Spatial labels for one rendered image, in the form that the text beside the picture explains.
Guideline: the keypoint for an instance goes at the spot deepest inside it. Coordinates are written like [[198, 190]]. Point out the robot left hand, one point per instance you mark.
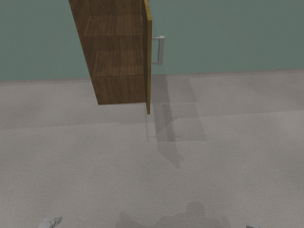
[[50, 222]]

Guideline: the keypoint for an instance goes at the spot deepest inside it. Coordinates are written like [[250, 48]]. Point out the cupboard door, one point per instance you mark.
[[147, 51]]

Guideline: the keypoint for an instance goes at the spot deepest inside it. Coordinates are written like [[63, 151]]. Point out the handle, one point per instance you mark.
[[160, 50]]

